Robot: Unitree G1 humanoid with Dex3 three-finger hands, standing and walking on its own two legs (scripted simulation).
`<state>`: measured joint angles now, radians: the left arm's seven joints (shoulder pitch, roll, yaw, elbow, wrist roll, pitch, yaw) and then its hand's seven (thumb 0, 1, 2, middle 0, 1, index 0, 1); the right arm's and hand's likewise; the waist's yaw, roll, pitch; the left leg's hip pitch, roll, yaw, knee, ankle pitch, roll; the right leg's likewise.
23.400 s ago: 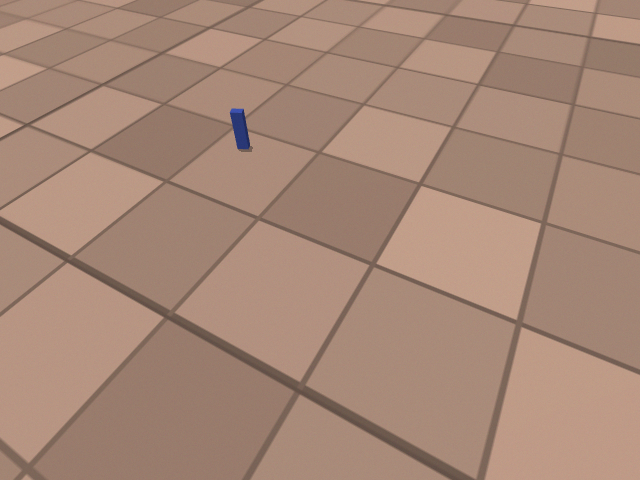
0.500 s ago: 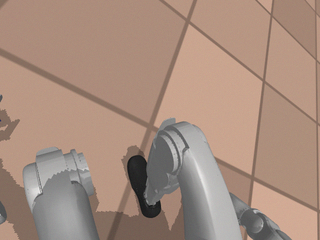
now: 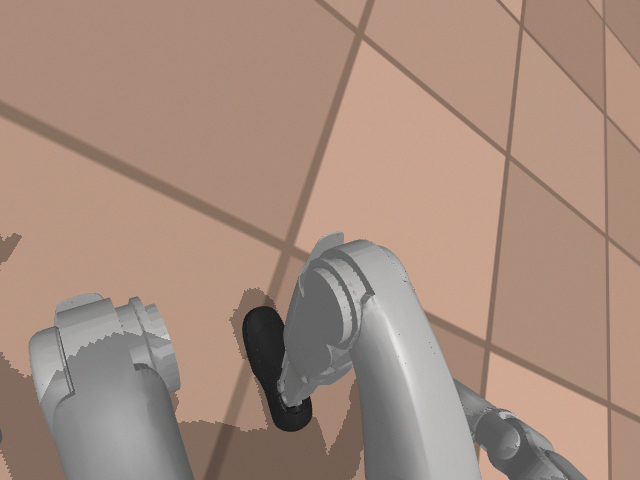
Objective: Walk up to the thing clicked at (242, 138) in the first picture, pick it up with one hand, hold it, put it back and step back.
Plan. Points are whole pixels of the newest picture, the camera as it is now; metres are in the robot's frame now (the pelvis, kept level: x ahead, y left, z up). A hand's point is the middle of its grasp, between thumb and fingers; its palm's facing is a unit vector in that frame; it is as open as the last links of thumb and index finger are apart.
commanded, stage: loosen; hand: left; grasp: from the side
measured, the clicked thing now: out of the picture +0.45 +0.29 -0.18
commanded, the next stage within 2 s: open in 0.06 s
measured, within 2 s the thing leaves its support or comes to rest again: rests again in 0.14 s
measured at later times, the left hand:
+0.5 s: hand out of the picture +0.46 +0.29 -0.15, palm faces +0.39 -0.92 -0.02, open 13.8 cm
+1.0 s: hand out of the picture +0.43 +0.38 -0.07, palm faces +0.34 -0.92 -0.18, open 16.8 cm
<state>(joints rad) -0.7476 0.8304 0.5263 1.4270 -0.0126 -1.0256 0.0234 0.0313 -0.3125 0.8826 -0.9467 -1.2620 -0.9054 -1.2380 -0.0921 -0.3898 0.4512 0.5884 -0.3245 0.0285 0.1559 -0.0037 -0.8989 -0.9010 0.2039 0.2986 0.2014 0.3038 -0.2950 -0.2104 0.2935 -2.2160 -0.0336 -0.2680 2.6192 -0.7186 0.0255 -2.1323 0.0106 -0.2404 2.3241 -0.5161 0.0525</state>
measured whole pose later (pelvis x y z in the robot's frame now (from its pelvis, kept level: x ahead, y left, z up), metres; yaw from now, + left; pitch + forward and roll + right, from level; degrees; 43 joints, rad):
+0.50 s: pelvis +0.00 +0.00 +0.00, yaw +0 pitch +16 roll -17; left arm -0.76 0.84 0.51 1.45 -0.04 -1.06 0.02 0.00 -0.30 0.28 -0.46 -0.39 -0.46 -0.38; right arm -0.10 -0.39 0.48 0.57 -0.33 0.03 0.16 0.00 -0.91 -0.90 0.21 0.30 0.20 0.30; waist -0.29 -0.22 0.29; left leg -2.21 -0.03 -0.28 2.62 -0.72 0.03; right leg -2.12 0.02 -0.25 2.31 -0.51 0.06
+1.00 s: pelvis +0.00 +0.00 +0.03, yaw +3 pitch +23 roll -14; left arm -0.71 0.82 0.53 1.18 0.02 -0.69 -0.16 -0.01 -0.42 0.12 -0.07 -0.11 -0.08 -0.09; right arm 0.04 -0.35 0.27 0.60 -0.16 0.09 0.12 0.00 -0.88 -0.90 0.21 0.30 0.20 0.31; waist -0.19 -0.10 0.09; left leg -2.23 -0.03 -0.18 2.50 -0.70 0.04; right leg -2.16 -0.01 -0.17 2.27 -0.54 0.04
